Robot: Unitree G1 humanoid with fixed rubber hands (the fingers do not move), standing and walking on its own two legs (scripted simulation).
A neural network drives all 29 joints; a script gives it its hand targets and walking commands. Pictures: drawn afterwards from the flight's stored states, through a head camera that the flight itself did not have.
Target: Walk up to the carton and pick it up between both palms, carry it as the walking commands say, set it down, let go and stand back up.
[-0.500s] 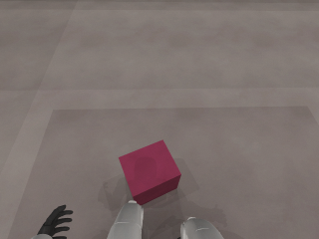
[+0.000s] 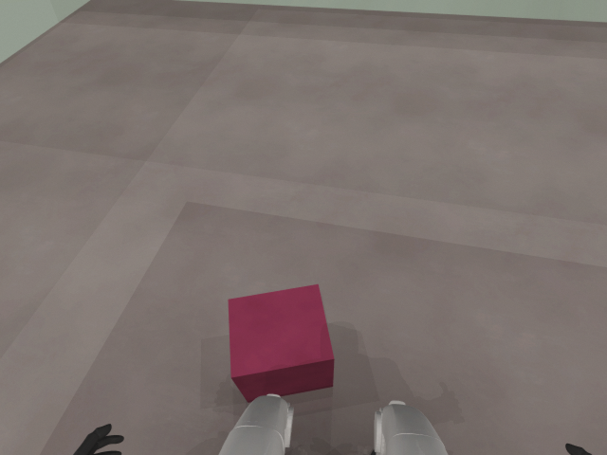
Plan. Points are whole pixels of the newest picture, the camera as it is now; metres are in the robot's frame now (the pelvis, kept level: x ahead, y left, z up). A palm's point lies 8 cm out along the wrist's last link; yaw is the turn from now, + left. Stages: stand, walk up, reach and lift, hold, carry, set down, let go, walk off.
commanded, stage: walk up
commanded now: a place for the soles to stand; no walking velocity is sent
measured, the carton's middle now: (282, 344) +0.46 +0.14 -0.58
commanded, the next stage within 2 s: none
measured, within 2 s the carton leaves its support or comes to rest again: neither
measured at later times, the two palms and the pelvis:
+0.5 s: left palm out of the picture +0.03 +0.34 -0.05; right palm out of the picture +0.12 -0.31 -0.10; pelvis +0.03 +0.01 +0.02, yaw +14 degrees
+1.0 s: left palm out of the picture -0.03 +0.41 -0.09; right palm (451, 387) +0.22 -0.17 -0.09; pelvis +0.03 +0.09 +0.02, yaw +12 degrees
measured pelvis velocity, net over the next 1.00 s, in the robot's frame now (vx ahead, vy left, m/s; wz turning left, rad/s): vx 0.03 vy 0.09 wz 0.21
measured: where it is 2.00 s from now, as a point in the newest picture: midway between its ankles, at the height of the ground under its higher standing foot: outside the picture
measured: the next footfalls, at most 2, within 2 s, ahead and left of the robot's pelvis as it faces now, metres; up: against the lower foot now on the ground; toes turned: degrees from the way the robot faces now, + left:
left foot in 0.28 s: +0.01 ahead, +0.14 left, +0.00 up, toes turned +8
left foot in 0.66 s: +0.12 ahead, +0.19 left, +0.00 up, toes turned +14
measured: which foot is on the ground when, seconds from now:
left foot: up 0.00-0.26, down 0.28-0.44, up 0.46-0.64, down 0.66-1.00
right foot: down 0.00-0.70, up 0.72-0.82, down 0.84-1.00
